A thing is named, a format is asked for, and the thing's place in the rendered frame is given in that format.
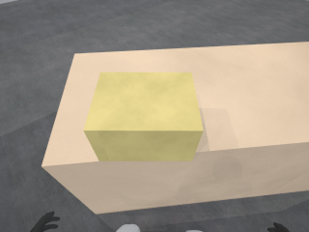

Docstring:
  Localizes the left robot hand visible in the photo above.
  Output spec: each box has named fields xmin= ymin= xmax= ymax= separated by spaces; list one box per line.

xmin=30 ymin=211 xmax=60 ymax=232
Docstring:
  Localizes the right robot hand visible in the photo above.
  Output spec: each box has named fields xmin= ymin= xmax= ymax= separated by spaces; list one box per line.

xmin=267 ymin=222 xmax=290 ymax=232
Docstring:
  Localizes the pedestal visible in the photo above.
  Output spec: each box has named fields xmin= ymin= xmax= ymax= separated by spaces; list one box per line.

xmin=42 ymin=42 xmax=309 ymax=215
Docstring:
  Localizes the carton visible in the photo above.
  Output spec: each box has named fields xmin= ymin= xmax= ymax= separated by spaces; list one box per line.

xmin=83 ymin=72 xmax=204 ymax=161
